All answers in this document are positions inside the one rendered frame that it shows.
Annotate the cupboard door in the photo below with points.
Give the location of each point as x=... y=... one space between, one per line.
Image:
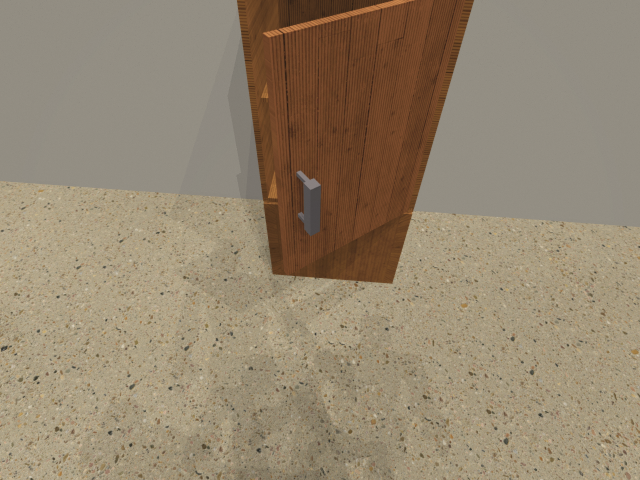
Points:
x=352 y=98

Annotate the handle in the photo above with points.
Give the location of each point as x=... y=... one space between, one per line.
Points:
x=312 y=203

